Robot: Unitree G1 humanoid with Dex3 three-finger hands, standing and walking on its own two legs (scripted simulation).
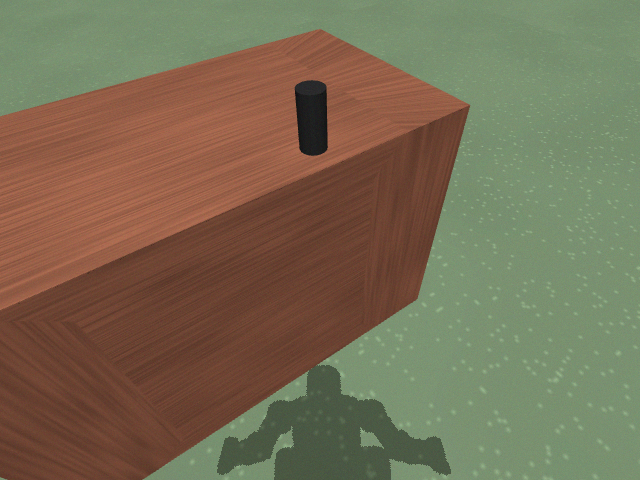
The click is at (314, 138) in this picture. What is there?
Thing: squat round
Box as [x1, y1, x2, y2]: [295, 80, 327, 155]
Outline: 309,80 300,82 295,86 295,97 300,150 303,153 315,155 322,153 325,151 327,147 326,87 322,82
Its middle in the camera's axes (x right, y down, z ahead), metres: -0.02 -0.23 +0.75
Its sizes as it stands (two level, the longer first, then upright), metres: 0.058 0.058 0.128
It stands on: a support 0.80 m high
